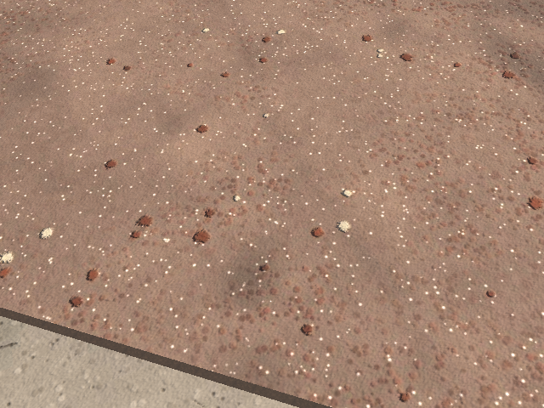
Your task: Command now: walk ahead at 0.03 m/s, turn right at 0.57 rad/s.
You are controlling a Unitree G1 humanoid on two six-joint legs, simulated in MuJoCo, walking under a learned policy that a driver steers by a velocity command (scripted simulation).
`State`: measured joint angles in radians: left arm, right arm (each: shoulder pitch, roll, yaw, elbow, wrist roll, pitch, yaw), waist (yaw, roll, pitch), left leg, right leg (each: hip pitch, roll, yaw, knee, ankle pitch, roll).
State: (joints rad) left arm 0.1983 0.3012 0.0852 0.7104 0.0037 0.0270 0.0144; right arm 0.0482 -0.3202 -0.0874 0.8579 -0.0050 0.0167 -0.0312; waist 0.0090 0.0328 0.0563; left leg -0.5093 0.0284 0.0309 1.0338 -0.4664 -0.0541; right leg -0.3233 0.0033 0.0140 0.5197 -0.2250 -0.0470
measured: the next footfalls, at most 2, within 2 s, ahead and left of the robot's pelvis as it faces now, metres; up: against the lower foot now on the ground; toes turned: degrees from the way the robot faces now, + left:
left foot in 0.32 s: +0.09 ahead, +0.14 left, +0.00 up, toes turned -16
right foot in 0.74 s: +0.00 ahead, -0.13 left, +0.00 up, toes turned -27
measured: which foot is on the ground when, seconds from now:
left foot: up 0.00-0.30, down 0.32-0.74, up 0.76-1.00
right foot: down 0.00-0.32, up 0.34-0.72, down 0.74-1.00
